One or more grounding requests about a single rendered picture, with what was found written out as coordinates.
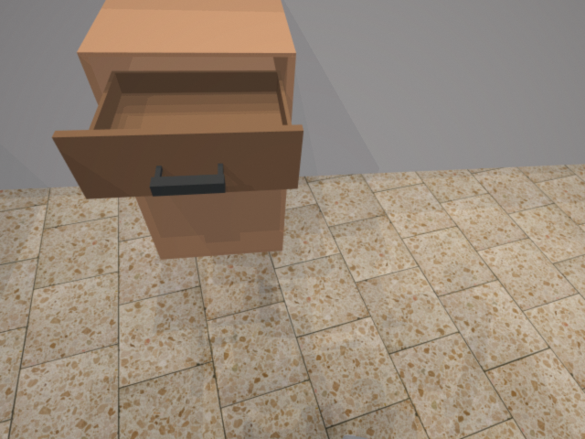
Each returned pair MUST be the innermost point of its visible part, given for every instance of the cabinet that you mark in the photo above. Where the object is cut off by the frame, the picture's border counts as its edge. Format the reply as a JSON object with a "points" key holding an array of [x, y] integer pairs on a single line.
{"points": [[154, 35]]}

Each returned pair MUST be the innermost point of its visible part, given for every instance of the drawer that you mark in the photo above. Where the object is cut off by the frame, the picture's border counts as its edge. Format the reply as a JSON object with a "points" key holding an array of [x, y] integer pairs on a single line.
{"points": [[188, 122]]}

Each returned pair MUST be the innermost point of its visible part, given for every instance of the handle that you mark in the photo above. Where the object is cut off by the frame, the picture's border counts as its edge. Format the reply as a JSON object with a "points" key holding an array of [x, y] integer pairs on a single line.
{"points": [[187, 185]]}

